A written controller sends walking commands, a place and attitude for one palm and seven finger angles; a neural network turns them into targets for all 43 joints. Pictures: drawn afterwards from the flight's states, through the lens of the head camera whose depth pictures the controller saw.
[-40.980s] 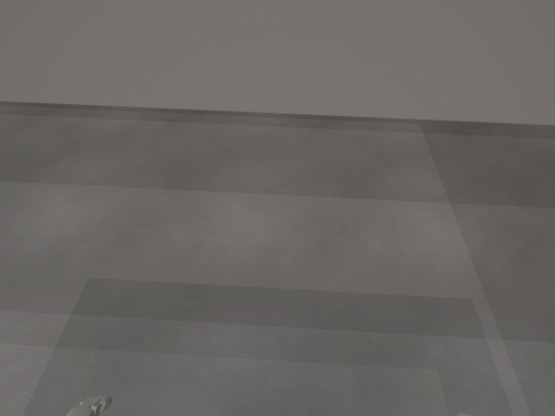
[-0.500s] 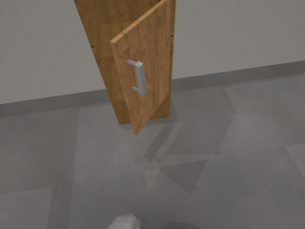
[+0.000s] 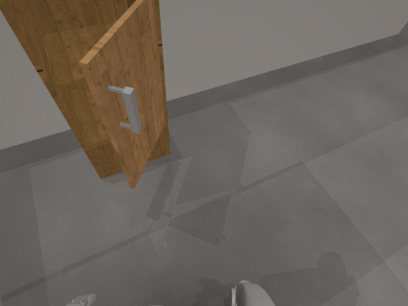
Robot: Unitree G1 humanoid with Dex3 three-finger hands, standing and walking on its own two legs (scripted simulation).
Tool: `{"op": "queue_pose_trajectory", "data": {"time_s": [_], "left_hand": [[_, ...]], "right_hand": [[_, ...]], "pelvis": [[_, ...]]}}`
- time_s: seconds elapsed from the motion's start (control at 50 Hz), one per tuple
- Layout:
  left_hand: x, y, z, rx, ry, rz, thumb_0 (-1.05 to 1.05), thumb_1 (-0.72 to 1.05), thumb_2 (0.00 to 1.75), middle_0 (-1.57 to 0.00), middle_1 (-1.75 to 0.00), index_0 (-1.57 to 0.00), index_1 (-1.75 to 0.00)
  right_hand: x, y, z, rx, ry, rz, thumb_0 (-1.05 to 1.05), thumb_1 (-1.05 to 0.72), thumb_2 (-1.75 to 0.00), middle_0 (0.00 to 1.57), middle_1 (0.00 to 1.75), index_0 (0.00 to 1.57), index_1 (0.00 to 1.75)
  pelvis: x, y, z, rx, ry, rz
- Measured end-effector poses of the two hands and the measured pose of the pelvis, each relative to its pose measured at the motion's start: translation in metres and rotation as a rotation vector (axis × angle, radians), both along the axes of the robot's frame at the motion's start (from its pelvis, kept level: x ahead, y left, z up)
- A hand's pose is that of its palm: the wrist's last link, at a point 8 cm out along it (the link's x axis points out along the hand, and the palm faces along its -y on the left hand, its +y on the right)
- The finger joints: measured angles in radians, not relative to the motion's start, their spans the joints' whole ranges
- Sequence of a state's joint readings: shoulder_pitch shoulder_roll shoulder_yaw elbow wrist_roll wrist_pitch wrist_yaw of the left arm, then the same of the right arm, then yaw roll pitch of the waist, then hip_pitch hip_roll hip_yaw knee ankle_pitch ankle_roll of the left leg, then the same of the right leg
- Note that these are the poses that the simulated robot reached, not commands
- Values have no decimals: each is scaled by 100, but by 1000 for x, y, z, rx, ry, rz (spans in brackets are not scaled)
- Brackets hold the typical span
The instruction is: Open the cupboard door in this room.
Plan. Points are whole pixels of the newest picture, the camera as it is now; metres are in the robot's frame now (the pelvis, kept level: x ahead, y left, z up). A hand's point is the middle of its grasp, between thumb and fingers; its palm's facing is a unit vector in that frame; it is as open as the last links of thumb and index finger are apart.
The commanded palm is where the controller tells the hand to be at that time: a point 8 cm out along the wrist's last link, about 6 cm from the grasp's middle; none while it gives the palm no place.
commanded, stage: walk to a spot facing it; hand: left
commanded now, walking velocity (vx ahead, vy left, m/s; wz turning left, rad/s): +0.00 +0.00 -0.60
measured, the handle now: (125, 110) +0.56 +0.27 -0.04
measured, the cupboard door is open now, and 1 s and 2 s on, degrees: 48 48 48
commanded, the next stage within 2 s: none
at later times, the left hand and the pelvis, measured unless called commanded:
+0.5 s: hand (148, 280) +0.17 +0.14 -0.18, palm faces -0.30 -0.94 -0.18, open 7.4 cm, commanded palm none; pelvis +0.03 -0.01 -0.01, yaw -18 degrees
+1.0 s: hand (244, 208) +0.37 -0.09 -0.18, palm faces -0.63 -0.75 -0.17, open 7.4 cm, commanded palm none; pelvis +0.14 -0.13 -0.03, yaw -37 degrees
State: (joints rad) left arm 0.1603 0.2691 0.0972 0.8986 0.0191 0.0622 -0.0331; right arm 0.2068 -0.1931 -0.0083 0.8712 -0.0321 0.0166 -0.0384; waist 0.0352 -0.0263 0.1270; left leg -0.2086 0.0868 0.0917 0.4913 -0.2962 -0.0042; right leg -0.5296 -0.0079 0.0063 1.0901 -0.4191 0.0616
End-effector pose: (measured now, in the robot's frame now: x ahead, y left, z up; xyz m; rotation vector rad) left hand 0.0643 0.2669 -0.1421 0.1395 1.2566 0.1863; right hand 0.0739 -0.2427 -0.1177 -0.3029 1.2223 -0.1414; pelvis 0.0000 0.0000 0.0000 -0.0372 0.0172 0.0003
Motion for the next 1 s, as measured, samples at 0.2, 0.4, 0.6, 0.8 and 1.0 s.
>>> {"op": "queue_pose_trajectory", "data": {"time_s": [0.2,0.4,0.6,0.8,1.0], "left_hand": [[90,-52,4,60,-99,-253,0,91,90,-20,-30,-19,-30],[104,-83,6,23,-70,-360,0,90,90,-20,-30,-20,-30],[149,-86,-4,-64,-38,-452,0,90,90,-20,-30,-20,-30],[240,-166,2,-93,-51,-646,0,91,90,-19,-30,-19,-30],[332,-307,-7,-107,-219,-805,0,91,90,-20,-30,-19,-30]], "right_hand": [[-102,-47,-40,40,158,-273,0,-90,-90,20,30,20,30],[-85,-51,-20,36,27,-384,0,-91,-90,20,30,20,30],[-92,-9,-3,15,-6,-462,0,-90,-90,20,30,20,30],[-156,41,-3,120,222,-706,0,-90,-90,20,30,20,30],[-164,21,-36,266,388,-889,0,-90,-90,20,30,20,30]], "pelvis": [[5,-27,-21,25,-6,-150],[9,-27,-8,39,-15,-271],[48,-13,-5,5,6,-390],[92,-44,0,15,1,-545],[135,-125,-30,37,-30,-647]]}}
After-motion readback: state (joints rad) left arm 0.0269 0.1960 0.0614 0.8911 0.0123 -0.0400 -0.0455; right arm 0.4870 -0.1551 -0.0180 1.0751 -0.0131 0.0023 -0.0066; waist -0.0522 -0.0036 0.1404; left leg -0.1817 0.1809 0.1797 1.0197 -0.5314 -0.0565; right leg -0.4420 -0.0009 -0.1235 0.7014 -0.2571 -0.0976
